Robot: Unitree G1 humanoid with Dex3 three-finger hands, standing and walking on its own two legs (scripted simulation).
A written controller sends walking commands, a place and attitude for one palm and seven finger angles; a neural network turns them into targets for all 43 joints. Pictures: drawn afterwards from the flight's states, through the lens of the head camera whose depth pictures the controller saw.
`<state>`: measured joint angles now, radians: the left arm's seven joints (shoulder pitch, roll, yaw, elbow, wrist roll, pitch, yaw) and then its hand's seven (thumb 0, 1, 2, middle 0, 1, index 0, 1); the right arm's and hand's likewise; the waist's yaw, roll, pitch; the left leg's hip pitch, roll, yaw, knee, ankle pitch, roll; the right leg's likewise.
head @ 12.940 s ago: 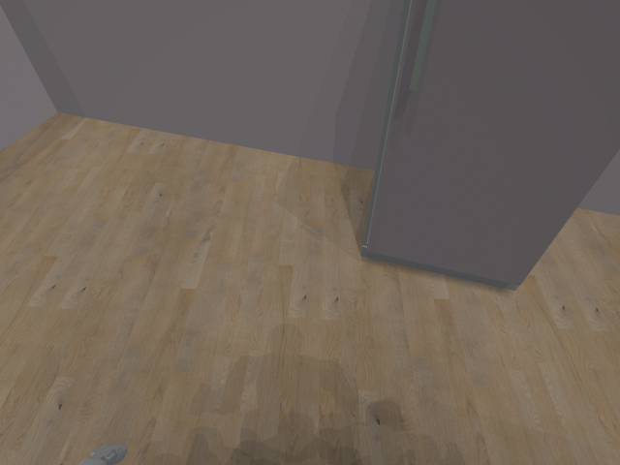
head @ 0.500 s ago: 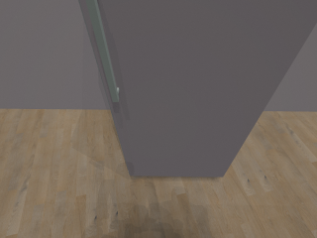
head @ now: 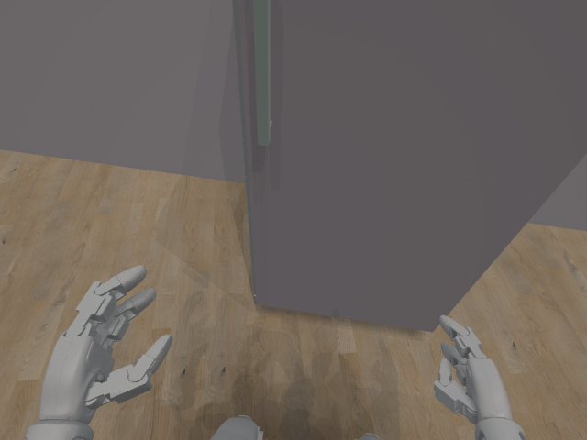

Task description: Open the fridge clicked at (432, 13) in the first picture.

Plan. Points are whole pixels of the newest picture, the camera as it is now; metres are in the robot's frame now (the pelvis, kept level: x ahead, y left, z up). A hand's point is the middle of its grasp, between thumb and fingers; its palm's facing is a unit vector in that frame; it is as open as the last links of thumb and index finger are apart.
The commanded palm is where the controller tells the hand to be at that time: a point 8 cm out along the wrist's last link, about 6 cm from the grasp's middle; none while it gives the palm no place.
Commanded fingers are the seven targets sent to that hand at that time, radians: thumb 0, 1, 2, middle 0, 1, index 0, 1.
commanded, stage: raise the hand to about handle height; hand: left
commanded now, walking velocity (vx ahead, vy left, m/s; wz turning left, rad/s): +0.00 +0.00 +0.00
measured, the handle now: (265, 45) +0.57 +0.13 +0.25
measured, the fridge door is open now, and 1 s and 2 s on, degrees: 0 0 0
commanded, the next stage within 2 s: move the hooked fingers beside the handle in 1.54 s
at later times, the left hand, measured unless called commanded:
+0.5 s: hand (127, 265) +0.25 +0.22 +0.15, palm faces +0.02 -1.00 -0.08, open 12.4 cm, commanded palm +0.22 +0.28 +0.16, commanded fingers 0.00 -0.36 0.36 -0.29 -1.11 -0.29 -1.11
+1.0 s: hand (76, 155) +0.30 +0.27 +0.25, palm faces +0.09 -0.99 -0.06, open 14.0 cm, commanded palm +0.27 +0.31 +0.24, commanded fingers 0.00 -0.50 0.30 -0.30 -1.20 -0.30 -1.20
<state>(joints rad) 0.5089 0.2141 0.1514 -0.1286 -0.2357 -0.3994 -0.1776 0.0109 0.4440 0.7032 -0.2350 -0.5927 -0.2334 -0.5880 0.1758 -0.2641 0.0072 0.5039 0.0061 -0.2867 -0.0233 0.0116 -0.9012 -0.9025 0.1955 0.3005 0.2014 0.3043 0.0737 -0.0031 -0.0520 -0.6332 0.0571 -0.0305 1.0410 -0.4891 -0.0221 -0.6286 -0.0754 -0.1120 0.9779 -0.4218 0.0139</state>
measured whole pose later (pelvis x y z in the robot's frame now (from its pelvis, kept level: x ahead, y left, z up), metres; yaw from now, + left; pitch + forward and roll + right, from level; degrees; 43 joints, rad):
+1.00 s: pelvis +0.03 -0.01 +0.06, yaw -1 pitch -4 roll -1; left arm -0.12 0.44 0.47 0.11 -0.33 0.13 -0.42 -0.02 -0.50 0.30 -0.31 -1.20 -0.30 -1.19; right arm 0.22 -0.25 0.11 0.63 0.05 -0.27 -0.11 0.02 -0.90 -0.90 0.20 0.30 0.21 0.31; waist 0.07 0.05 -0.01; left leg -0.17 0.06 0.01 0.56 -0.32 -0.03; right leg -0.19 -0.05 -0.10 0.53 -0.26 0.01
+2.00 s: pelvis +0.02 -0.01 +0.06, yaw -2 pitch -4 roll +0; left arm -0.33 0.42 0.40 0.31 -0.26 0.16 -0.37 -0.02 -0.50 0.30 -0.30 -1.20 -0.30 -1.20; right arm 0.23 -0.27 0.09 0.63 0.06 -0.24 -0.13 0.02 -0.90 -0.90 0.20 0.30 0.21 0.31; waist 0.04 0.05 0.00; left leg -0.16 0.06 0.02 0.49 -0.27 -0.03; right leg -0.20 -0.05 -0.09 0.48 -0.22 0.01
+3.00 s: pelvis +0.03 +0.00 +0.06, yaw -3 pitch +3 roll +0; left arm -0.71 0.47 0.37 0.82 -0.17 0.00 -0.30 -0.02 -0.50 0.30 -0.30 -1.20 -0.30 -1.20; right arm 0.34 -0.29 0.05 0.67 0.05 -0.15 -0.09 0.01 -0.90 -0.90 0.20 0.30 0.21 0.30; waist -0.05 0.02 -0.02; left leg -0.30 0.05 0.05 0.55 -0.30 -0.02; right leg -0.34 -0.05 -0.06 0.52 -0.23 0.02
